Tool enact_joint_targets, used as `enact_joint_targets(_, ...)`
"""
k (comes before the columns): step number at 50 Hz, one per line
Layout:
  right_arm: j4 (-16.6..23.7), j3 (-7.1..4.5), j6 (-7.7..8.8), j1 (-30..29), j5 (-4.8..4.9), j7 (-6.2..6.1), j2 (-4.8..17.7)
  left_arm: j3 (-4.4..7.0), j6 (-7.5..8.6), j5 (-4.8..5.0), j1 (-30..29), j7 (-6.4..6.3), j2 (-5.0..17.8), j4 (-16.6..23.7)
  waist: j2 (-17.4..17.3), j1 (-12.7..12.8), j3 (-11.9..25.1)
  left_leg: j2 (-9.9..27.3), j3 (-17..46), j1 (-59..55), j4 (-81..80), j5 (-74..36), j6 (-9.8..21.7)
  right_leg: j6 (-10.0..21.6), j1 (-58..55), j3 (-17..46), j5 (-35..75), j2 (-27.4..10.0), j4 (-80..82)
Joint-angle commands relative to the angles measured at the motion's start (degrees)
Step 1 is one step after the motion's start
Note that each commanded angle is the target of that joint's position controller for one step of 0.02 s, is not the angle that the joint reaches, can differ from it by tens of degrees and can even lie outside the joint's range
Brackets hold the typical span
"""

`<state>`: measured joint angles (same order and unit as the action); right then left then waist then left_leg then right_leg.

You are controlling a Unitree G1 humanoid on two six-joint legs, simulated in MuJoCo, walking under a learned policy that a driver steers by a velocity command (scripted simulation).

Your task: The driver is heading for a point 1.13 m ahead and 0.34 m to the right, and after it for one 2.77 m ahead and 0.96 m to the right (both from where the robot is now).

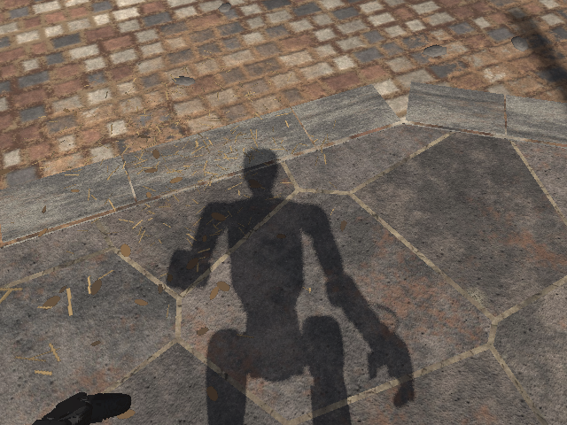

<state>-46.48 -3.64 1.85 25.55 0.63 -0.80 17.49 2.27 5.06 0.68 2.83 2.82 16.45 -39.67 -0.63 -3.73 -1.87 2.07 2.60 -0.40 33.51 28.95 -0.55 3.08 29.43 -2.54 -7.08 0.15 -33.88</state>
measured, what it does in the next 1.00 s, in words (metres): walks ahead, turning right: left foot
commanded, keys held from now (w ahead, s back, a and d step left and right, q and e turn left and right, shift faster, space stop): w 0.30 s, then w+e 0.70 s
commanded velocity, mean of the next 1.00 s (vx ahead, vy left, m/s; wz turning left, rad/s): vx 0.49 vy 0.00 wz -0.28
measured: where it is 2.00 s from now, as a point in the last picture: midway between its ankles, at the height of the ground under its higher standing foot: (385, 217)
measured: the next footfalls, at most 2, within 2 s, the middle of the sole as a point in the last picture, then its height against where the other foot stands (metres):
left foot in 0.52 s outside the picture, level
right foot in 1.02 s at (357, 328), level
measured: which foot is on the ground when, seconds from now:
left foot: up 0.00-0.50, down 0.52-1.00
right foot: down 0.00-0.52, up 0.54-1.00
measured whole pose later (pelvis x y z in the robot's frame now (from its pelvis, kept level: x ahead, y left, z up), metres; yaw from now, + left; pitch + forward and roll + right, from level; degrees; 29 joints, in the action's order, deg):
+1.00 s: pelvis +0.53 -0.03 +0.01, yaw -20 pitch +1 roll +3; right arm -49.0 -4.8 3.4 17.7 1.4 -0.4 17.4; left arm 2.9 0.7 1.1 4.1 3.2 15.5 -37.7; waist 1.4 -4.2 -2.9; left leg 2.0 -16.1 -6.2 17.1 22.8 -3.1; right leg 4.3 32.7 -2.5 -6.6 -3.7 -36.4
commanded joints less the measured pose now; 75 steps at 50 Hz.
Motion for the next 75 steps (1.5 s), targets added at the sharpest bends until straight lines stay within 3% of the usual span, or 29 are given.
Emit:
enact_joint_targets(1, 5.19, -0.04, 2.67, 1.93, 1.15, 0.23, 4.95, 3.46, 0.17, 0.04, 22.17, -0.42, 11.46, -2.26, 14.46, 10.10, 19.44, -3.54, 6.71, 39.11, 40.57, 3.12, 1.64, 12.75, -47.65, 45.97, -28.75, -20.86, 19.50)
enact_joint_targets(2, 6.90, -0.96, 3.20, -4.06, 2.31, 0.59, 7.90, 2.76, 0.23, -0.05, 17.86, -0.72, 9.63, -1.93, 10.66, 9.38, 10.90, -0.57, 4.70, 43.05, 41.52, -1.63, 2.60, 10.49, -40.74, 37.65, -25.70, -19.81, 19.58)
enact_joint_targets(4, 7.47, -0.73, 3.58, -8.34, 0.70, 0.33, 6.57, 2.24, 0.16, -0.95, 11.86, -0.86, 7.85, -1.14, 3.57, 6.34, 4.11, 4.05, 2.60, 39.89, 36.04, -10.06, 2.86, 9.56, -27.43, 26.43, -12.39, -15.60, 20.80)
enact_joint_targets(9, 6.58, -0.42, 1.39, -7.50, -0.06, 0.22, 3.52, 1.98, 1.56, -0.76, 10.03, -1.17, 6.80, -2.34, 4.69, 2.74, 0.92, 6.56, 1.82, 36.46, 28.22, -17.13, 0.78, 11.38, -17.82, 16.17, -3.35, -12.66, 27.41)
enact_joint_targets(15, 9.22, 0.50, 2.66, -19.17, -0.30, 0.98, 1.56, 2.36, 0.71, -0.13, 14.10, -2.25, 8.87, -4.67, 2.87, 6.49, -2.10, 5.07, -0.66, 37.90, 7.36, -33.94, -0.85, 9.25, -20.43, 7.93, 4.06, -10.25, 28.46)
enact_joint_targets(20, 12.17, 0.61, 3.89, -27.49, 0.20, 2.59, 1.92, 2.77, -1.03, 0.74, 19.85, -2.71, 10.06, -7.34, 2.69, 8.83, -3.57, 2.34, -0.30, 36.49, -2.62, -33.30, -0.50, 8.87, -26.56, 10.63, 5.34, -12.60, 23.89)
enact_joint_targets(23, 11.77, -0.19, 4.54, -24.88, 0.22, 2.98, 4.25, 3.34, -1.92, 0.80, 19.40, -3.21, 10.97, -7.64, 4.81, 6.15, -1.61, 0.85, -0.10, 30.44, -5.61, -27.51, 1.06, 7.25, -29.58, 13.46, 9.99, -14.15, 18.78)
enact_joint_targets(25, 8.61, -2.24, 4.85, -12.66, -0.01, 2.25, 8.14, 2.73, -2.23, 0.25, 18.35, -3.21, 9.52, -7.38, 4.55, -0.49, 6.65, -0.24, -1.86, 11.14, -7.32, -26.02, 4.03, 4.45, -25.77, 10.69, 20.14, -9.52, 3.98)
enact_joint_targets(26, 7.42, -3.34, 4.69, -2.34, -1.12, 1.56, 12.18, 1.19, -2.12, -1.15, 18.15, -3.15, 5.38, -5.48, -1.18, -4.41, 16.98, 10.30, 8.37, -6.66, -4.33, -25.35, 7.63, 2.02, -15.09, 7.99, 7.58, -5.21, -13.87)
enact_joint_targets(27, 6.18, -4.09, 4.07, -0.32, -1.59, 1.75, 15.98, -0.46, -1.01, 0.14, 26.36, -2.94, -0.66, -4.23, -17.99, -0.01, 24.30, 22.81, 34.30, -23.55, -10.64, -13.03, 15.93, -1.46, 6.07, 5.66, -25.14, 3.33, -32.49)
enact_joint_targets(28, 6.79, -2.65, 3.95, -0.95, -1.17, 1.78, 9.59, 0.96, -0.53, 1.71, 23.73, -2.94, 5.89, -5.37, -12.65, -2.29, 21.66, 21.64, 37.46, -20.64, -15.32, -4.70, 14.97, -1.62, 11.86, 11.28, -25.62, 0.39, -39.27)
enact_joint_targets(29, 6.91, -1.70, 3.94, -4.46, -0.86, 1.52, 6.66, 2.07, -0.45, 2.43, 18.21, -2.97, 9.12, -3.92, -8.77, -2.45, 13.34, 19.89, 27.73, -14.01, -16.01, -6.01, 12.49, -1.39, 14.62, 10.34, -20.50, -2.02, -40.40)
enact_joint_targets(30, 6.90, -1.22, 3.94, -7.99, -0.98, 1.46, 5.42, 2.10, -0.57, 1.88, 15.39, -3.19, 8.55, -3.31, -5.12, -0.98, 9.20, 17.67, 21.14, -6.94, -17.20, -12.16, 11.35, -1.72, 13.10, 9.02, -15.81, -4.44, -39.04)
enact_joint_targets(32, 6.34, -0.65, 4.32, -12.16, -1.48, 1.47, 3.13, 2.50, -1.58, 1.17, 14.94, -2.97, 6.85, -2.98, -6.05, 2.14, 4.28, 14.15, 11.67, 2.91, -20.98, -19.81, 10.31, -2.23, 8.43, 9.36, -10.44, -7.22, -34.55)
enact_joint_targets(37, 4.03, -1.75, 5.37, -13.64, -1.30, 1.05, 5.00, 2.06, -4.01, 0.78, 12.41, -2.74, 3.27, -0.74, -3.38, 3.92, -0.16, 13.95, 0.41, 7.84, -26.19, -29.15, 11.78, -3.82, 9.58, 8.65, -4.08, -8.42, -26.96)
enact_joint_targets(42, 2.52, -2.49, 4.40, -12.21, -0.97, 0.30, 7.54, 1.32, -3.27, 0.58, 4.22, -0.88, 1.99, 2.05, -1.83, 1.17, -2.25, 12.43, -9.14, 5.68, -26.79, -31.54, 10.19, -3.05, 7.67, 4.31, 8.62, -7.24, -10.61)
enact_joint_targets(47, 0.56, -3.49, 2.56, -9.37, 0.65, 0.23, 9.94, 1.63, -3.51, 0.52, -1.72, 0.43, 3.23, 5.72, -1.88, 0.22, -3.81, 15.02, -12.60, -3.17, -22.58, -38.12, 8.36, 0.08, 8.12, 0.87, 3.47, -5.53, -3.36)
enact_joint_targets(49, 0.70, -4.02, 1.72, -10.13, 1.27, 0.05, 11.71, 2.69, -3.89, 0.36, 1.05, 0.52, 5.14, 6.05, -3.63, 2.87, -0.67, 14.95, -14.31, -5.21, -14.68, -56.41, 7.13, 2.41, 1.86, -2.39, -2.57, -1.94, -3.08)
enact_joint_targets(51, 1.20, -3.66, 0.93, -11.36, 1.62, -0.11, 11.15, 5.76, -4.38, 0.71, 16.46, -0.30, 10.03, 2.23, -2.54, 11.53, 7.70, 11.64, -17.01, 1.01, 6.69, -63.08, 4.33, 6.14, -19.66, -4.25, -1.24, 3.53, 0.88)
enact_joint_targets(52, 2.38, -2.18, 1.32, -9.59, -0.51, -0.20, 7.32, 7.63, -5.06, 1.07, 24.24, -1.60, 15.55, 0.44, 6.53, 13.29, 12.50, 8.35, -17.21, 16.45, 25.78, -38.23, 1.31, 9.81, -36.37, 10.13, -0.07, -4.78, 2.12)
enact_joint_targets(53, 5.59, 0.03, 2.95, -5.37, -1.80, 0.36, 0.51, 7.55, -4.08, 1.08, 20.33, -1.42, 20.07, 2.09, 17.44, 5.71, 18.45, -3.92, -7.28, 38.89, 42.73, 6.49, -1.59, 20.52, -49.96, 44.37, -15.15, -16.84, 11.45)
enact_joint_targets(54, 6.13, -0.83, 4.83, -12.53, 0.56, 1.01, 6.29, 6.00, -2.91, 0.91, 20.86, -0.76, 14.49, 3.40, 8.77, 10.52, 20.22, -2.29, 2.72, 44.67, 46.65, 4.99, -0.43, 19.51, -50.14, 49.16, -19.77, -18.79, 18.26)
enact_joint_targets(55, 7.58, -1.27, 5.81, -16.40, 2.15, 1.30, 7.93, 5.16, -1.96, 0.49, 18.97, -0.59, 11.84, 2.81, 6.66, 10.09, 12.14, -0.04, 2.05, 48.35, 44.56, -0.97, 0.96, 17.06, -44.42, 41.48, -15.64, -17.56, 18.88)
enact_joint_targets(56, 7.03, -1.05, 6.33, -16.50, 1.17, 0.86, 7.24, 4.65, -1.54, 0.59, 15.78, -0.64, 10.38, 3.04, 2.07, 7.56, 8.02, 2.54, 2.14, 45.71, 39.83, -5.93, 1.51, 15.07, -36.49, 34.70, -9.03, -14.97, 18.26)
enact_joint_targets(58, 6.05, -1.62, 5.73, -14.86, -0.78, 0.53, 7.64, 3.67, -1.44, -0.45, 10.36, -1.18, 7.57, 4.65, 2.82, 3.57, 5.34, 5.15, 2.83, 37.93, 32.83, -11.35, 0.84, 13.40, -25.46, 26.70, 1.87, -11.28, 19.53)
enact_joint_targets(62, 6.98, -1.12, 3.77, -16.90, -1.66, 0.51, 5.07, 4.04, -1.07, -0.03, 12.01, -2.58, 9.02, 4.01, 2.30, 3.24, 3.39, 3.91, 0.93, 36.26, 22.69, -17.73, -2.59, 13.75, -18.89, 20.30, 11.69, -8.61, 21.61)
enact_joint_targets(67, 9.76, 0.06, 4.19, -27.25, -1.03, 1.33, 2.72, 4.30, -1.80, 0.47, 16.14, -3.79, 9.84, 2.12, 4.74, 7.23, 0.91, -0.12, 0.35, 32.37, 2.10, -33.86, -3.70, 9.74, -16.12, 17.36, 4.77, -5.02, 20.79)
enact_joint_targets(72, 11.31, -0.57, 5.35, -30.50, -0.25, 2.56, 4.98, 4.36, -2.63, 0.92, 19.29, -4.17, 9.28, 0.23, 5.86, 7.92, 0.55, -1.74, 2.48, 29.87, -5.57, -31.90, -1.73, 8.50, -22.18, 24.12, 1.93, -7.76, 14.88)
enact_joint_targets(75, 9.35, -1.64, 6.11, -22.99, -0.39, 2.49, 6.73, 4.21, -3.19, 0.50, 17.90, -4.30, 8.41, 0.09, 8.31, 3.99, 2.76, -2.25, 0.42, 21.10, -8.11, -27.14, 1.39, 6.79, -24.52, 25.44, 9.89, -7.96, 8.46)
